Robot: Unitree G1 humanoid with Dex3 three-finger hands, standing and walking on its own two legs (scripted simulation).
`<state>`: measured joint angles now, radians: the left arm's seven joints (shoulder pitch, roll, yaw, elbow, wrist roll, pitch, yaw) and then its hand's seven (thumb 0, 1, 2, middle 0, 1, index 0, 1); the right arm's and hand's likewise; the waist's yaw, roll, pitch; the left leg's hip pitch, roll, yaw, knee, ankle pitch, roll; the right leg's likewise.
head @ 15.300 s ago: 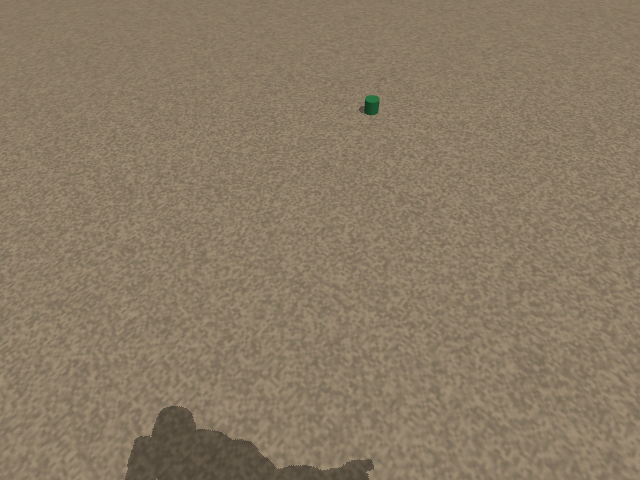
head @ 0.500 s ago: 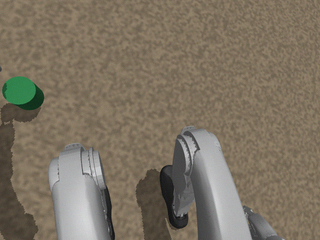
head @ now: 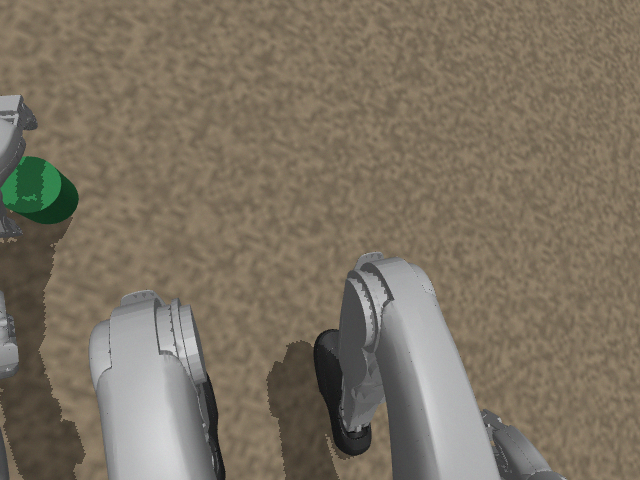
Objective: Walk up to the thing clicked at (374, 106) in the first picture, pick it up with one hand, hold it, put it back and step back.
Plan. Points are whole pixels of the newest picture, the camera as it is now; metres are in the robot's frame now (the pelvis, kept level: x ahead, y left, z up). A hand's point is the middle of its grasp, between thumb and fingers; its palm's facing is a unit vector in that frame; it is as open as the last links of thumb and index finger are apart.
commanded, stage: approach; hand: left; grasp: from above
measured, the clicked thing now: (39, 192) +0.48 +0.34 -0.28
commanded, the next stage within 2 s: close in in 0.18 s
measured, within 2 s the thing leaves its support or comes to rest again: neither
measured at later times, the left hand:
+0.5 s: hand out of the picture +0.44 +0.35 -0.19, palm faces -0.55 -0.13 -0.82, open 14.3 cm
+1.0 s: hand (33, 188) +0.47 +0.33 -0.23, palm faces -0.41 -0.08 -0.91, open 14.2 cm
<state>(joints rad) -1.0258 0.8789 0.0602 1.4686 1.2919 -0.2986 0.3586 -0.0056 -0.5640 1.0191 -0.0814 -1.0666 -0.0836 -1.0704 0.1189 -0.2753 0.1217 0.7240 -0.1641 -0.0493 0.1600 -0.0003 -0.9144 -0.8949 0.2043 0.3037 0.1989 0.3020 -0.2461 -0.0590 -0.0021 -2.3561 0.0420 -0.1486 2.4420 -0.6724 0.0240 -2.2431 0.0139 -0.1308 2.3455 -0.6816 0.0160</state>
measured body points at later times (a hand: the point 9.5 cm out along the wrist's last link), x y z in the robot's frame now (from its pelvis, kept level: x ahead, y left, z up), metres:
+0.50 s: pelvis +0.00 +0.00 +0.00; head +0.26 +0.08 +0.36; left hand +0.46 +0.36 -0.14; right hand +0.04 -0.27 -0.10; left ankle +0.08 +0.12 -0.29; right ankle +0.10 -0.12 -0.29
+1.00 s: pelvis +0.00 +0.00 -0.02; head +0.27 +0.11 +0.32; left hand +0.49 +0.33 -0.18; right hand +0.06 -0.26 -0.09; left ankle +0.08 +0.12 -0.29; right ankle +0.10 -0.12 -0.29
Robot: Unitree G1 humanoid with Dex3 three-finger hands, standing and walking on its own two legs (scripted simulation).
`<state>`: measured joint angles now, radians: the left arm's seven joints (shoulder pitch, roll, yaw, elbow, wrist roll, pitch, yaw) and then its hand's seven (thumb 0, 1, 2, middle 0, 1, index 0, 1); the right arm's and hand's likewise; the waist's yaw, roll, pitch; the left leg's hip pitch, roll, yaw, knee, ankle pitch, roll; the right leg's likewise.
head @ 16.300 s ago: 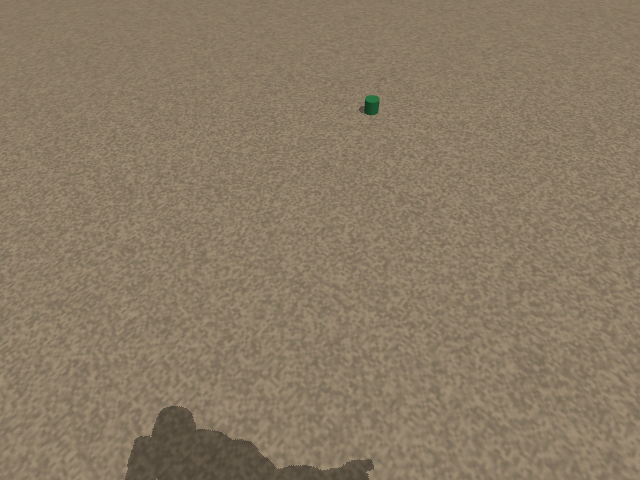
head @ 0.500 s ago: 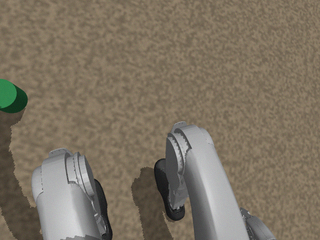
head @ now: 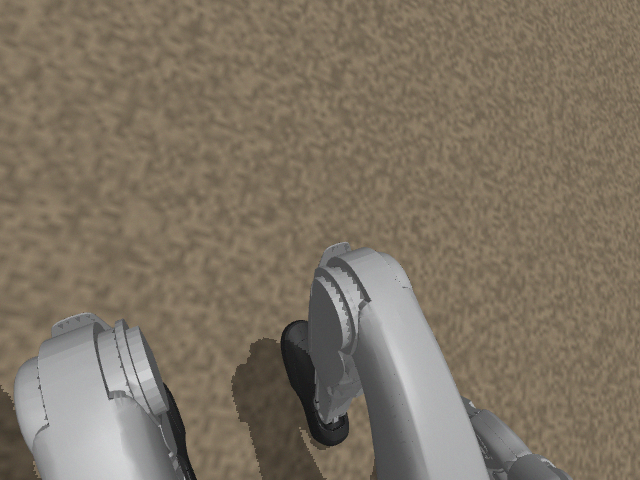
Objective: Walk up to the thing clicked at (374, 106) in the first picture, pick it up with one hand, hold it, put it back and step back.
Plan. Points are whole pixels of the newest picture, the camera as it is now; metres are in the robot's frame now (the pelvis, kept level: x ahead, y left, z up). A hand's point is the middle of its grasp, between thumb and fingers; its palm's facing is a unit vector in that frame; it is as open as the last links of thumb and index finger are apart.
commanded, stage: rest palm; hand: left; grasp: from above
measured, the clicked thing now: out of the picture +0.46 +0.36 -0.26
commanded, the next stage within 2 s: close in 0.96 s
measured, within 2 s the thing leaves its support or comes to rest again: neither
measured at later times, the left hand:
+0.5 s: hand out of the picture +0.43 +0.35 -0.23, palm faces -0.46 -0.16 -0.87, open 14.2 cm
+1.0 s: hand out of the picture +0.44 +0.36 -0.24, palm faces -0.45 -0.16 -0.88, open 13.6 cm
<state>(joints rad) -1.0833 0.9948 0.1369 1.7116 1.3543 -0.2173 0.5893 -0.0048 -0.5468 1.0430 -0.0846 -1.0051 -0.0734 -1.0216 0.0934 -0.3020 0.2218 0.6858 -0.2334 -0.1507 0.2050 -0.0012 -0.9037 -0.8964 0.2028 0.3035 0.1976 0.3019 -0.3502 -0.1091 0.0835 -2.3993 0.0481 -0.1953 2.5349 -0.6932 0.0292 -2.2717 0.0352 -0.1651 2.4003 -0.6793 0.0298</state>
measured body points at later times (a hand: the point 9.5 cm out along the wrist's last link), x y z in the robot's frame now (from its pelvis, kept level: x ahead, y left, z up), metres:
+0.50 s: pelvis +0.00 +0.00 +0.00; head +0.27 +0.13 +0.34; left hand +0.45 +0.36 -0.18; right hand +0.06 -0.26 -0.06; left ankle +0.07 +0.12 -0.27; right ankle +0.10 -0.11 -0.27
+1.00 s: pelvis +0.00 +0.00 +0.00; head +0.28 +0.12 +0.33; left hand +0.46 +0.36 -0.19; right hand +0.06 -0.25 -0.06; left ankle +0.07 +0.12 -0.27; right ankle +0.10 -0.11 -0.27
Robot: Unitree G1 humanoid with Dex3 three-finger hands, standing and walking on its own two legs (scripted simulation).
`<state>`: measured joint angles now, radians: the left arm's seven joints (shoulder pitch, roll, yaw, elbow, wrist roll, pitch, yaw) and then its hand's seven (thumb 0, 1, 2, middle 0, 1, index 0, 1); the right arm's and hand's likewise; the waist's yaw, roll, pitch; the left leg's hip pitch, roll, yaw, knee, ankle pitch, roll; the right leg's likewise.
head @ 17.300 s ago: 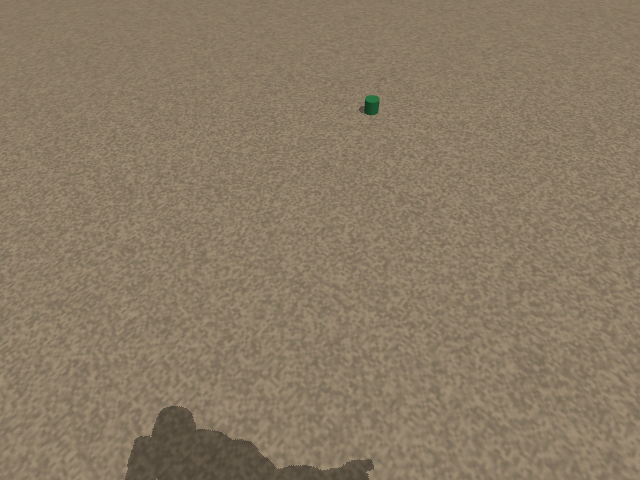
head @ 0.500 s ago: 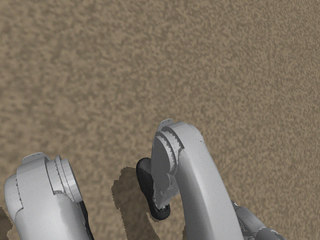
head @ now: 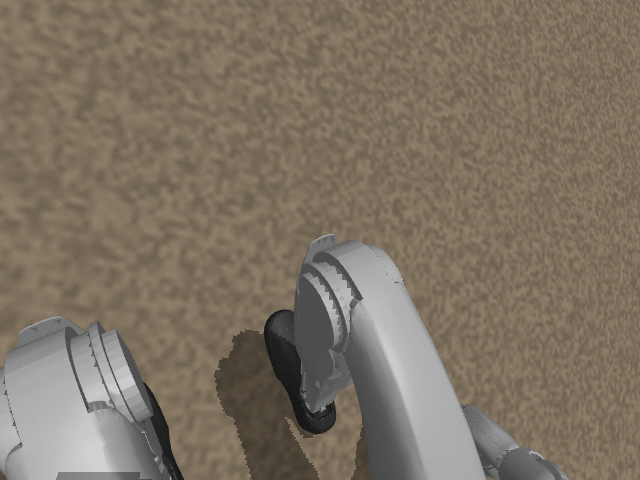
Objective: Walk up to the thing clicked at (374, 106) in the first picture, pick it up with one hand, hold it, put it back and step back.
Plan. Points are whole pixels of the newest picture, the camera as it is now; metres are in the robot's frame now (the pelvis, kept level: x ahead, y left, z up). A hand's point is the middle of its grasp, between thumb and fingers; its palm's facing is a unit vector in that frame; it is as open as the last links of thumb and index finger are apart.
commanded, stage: close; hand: left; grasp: from above
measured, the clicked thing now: out of the picture +0.45 +0.37 -0.26
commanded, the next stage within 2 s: settle in 1.48 s
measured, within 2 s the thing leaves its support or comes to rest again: leaves its support in 1.92 s
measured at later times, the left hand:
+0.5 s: hand out of the picture +0.43 +0.37 -0.23, palm faces -0.43 -0.16 -0.89, open 12.8 cm
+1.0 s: hand out of the picture +0.43 +0.37 -0.23, palm faces -0.44 -0.16 -0.88, open 11.3 cm
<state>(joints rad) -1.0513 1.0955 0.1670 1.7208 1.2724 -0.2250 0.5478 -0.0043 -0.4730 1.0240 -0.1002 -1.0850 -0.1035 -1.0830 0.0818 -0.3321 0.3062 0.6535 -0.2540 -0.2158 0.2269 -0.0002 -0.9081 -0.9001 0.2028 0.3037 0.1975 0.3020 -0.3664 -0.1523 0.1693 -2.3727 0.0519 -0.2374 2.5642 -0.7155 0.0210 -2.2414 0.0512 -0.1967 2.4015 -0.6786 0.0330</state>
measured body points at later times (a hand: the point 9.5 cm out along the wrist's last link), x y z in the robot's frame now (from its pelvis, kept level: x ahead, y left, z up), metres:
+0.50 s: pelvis +0.00 +0.00 +0.00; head +0.26 +0.14 +0.33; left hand +0.45 +0.38 -0.18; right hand +0.08 -0.25 -0.05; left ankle +0.06 +0.12 -0.26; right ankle +0.11 -0.11 -0.26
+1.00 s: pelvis +0.00 +0.00 +0.00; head +0.27 +0.14 +0.33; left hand +0.45 +0.38 -0.18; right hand +0.08 -0.25 -0.06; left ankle +0.06 +0.12 -0.26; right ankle +0.11 -0.11 -0.26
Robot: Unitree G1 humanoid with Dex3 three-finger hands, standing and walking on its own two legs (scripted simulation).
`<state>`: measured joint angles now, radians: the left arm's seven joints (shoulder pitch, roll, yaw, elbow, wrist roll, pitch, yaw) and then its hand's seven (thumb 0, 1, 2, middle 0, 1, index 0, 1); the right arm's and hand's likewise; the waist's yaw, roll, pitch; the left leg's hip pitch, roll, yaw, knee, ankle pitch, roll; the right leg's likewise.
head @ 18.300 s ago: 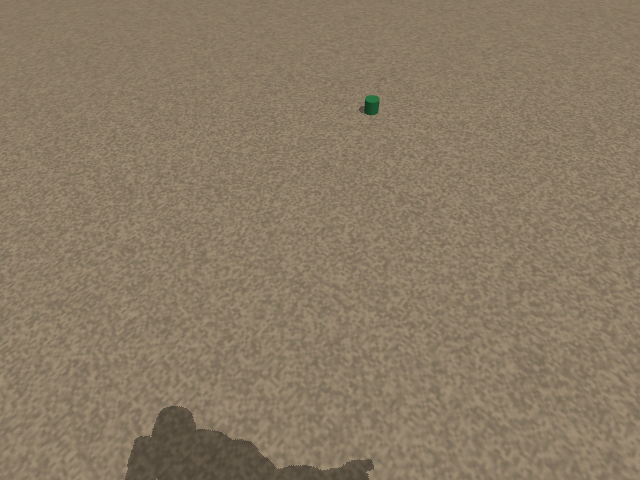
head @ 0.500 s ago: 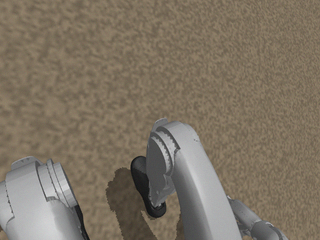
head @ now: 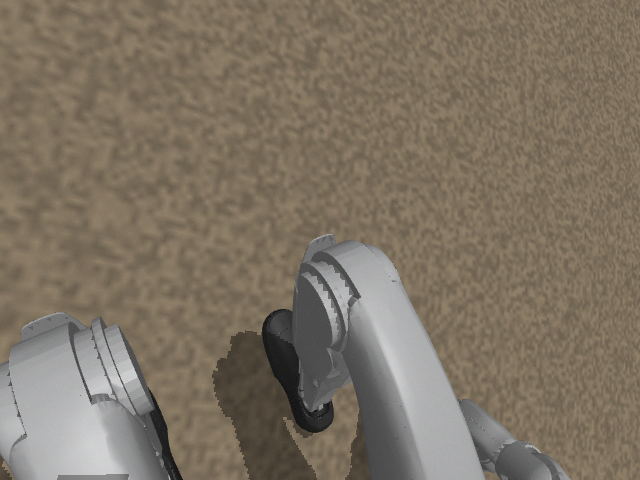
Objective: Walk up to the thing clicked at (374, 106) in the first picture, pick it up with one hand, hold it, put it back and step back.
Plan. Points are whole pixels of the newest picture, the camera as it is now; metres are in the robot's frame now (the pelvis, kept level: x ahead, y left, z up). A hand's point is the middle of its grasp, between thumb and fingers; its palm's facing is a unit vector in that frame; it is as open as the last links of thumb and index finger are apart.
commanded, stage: close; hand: left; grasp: from above
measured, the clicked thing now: out of the picture +0.44 +0.38 -0.26
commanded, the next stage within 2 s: settle in 0.48 s
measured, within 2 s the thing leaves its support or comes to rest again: leaves its support in 0.92 s
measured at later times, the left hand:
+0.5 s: hand out of the picture +0.43 +0.38 -0.23, palm faces -0.43 -0.17 -0.89, open 10.8 cm
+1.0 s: hand out of the picture +0.44 +0.39 -0.22, palm faces -0.39 -0.16 -0.91, open 10.7 cm
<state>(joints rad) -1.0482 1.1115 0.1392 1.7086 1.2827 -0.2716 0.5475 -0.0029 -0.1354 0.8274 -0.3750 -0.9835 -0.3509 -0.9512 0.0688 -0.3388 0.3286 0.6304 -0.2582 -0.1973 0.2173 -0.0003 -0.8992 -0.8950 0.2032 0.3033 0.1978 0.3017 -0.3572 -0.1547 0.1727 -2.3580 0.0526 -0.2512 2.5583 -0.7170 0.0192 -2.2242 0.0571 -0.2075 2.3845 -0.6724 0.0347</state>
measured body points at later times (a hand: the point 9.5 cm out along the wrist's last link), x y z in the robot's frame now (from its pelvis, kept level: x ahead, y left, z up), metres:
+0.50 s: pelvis +0.00 +0.00 +0.00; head +0.27 +0.14 +0.33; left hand +0.45 +0.38 -0.18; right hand +0.08 -0.25 -0.06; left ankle +0.06 +0.12 -0.27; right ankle +0.11 -0.11 -0.27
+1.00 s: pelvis +0.00 +0.00 +0.00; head +0.26 +0.14 +0.34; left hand +0.45 +0.39 -0.17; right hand +0.08 -0.25 -0.06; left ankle +0.06 +0.12 -0.27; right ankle +0.11 -0.11 -0.27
